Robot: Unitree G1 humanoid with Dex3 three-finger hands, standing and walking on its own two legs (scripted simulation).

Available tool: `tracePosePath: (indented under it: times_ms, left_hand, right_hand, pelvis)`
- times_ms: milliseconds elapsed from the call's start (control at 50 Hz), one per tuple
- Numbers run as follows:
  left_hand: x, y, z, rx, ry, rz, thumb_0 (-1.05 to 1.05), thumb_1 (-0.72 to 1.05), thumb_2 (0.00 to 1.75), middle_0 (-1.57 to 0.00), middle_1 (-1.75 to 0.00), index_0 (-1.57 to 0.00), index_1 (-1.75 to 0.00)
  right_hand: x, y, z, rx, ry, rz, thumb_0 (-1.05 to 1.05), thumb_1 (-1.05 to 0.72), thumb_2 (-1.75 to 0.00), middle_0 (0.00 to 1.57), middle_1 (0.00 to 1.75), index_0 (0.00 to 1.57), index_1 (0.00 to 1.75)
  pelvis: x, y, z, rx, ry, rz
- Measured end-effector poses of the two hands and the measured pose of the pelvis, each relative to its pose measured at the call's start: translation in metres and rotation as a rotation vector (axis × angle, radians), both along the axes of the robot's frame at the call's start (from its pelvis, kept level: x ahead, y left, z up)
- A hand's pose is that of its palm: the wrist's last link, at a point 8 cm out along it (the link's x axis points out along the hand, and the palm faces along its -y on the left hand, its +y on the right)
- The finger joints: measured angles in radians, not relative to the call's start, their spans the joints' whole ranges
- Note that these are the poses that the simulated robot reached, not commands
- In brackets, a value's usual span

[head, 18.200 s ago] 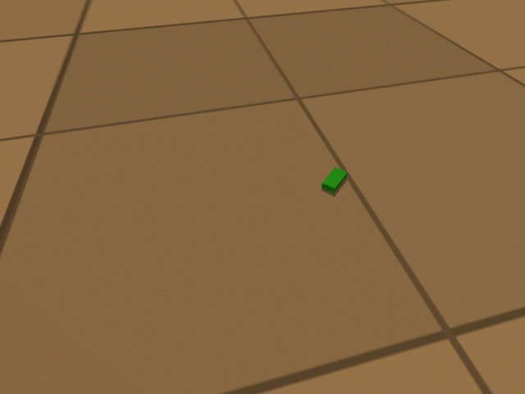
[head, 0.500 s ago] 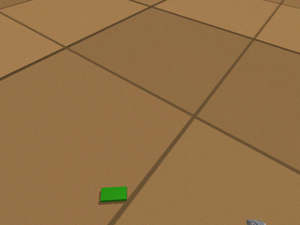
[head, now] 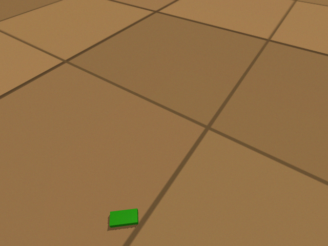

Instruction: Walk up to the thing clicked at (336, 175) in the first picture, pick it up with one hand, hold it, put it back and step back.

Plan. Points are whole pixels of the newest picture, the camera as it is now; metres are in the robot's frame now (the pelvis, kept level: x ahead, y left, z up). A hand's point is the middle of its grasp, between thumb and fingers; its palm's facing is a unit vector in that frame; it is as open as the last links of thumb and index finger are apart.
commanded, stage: walk up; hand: left
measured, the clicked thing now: (124, 217) +0.43 +0.25 -0.76
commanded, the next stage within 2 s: stand in 0.30 s
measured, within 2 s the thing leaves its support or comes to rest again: neither
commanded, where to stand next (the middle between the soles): +0.05 +0.00 m, yaw +2 degrees
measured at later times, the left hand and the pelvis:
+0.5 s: hand out of the picture +0.12 +0.25 -0.15, palm faces -0.04 -0.94 -0.33, open 7.4 cm; pelvis +0.02 +0.00 +0.00, yaw +0 degrees
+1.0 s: hand out of the picture +0.11 +0.26 -0.16, palm faces -0.03 -0.94 -0.34, open 7.4 cm; pelvis +0.03 +0.01 +0.00, yaw +1 degrees
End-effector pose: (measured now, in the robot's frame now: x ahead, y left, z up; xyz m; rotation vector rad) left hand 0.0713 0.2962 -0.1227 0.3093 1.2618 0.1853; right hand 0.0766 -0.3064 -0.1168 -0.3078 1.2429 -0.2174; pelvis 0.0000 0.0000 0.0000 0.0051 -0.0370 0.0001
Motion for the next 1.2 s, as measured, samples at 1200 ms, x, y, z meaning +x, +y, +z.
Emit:
tracePosePath:
  times_ms: [1200]
  left_hand:
    - [0.032,0.006,0.005,0.011,-0.044,-0.005,0.01,0.91,0.9,-0.2,-0.3,-0.21,-0.3]
  right_hand:
    - [0.037,0.015,0.005,0.009,-0.029,0.019,0.0,-0.91,-0.9,0.2,0.3,0.2,0.3]
  pelvis:
    - [0.031,0.005,0.004,-0.002,0.003,0.014]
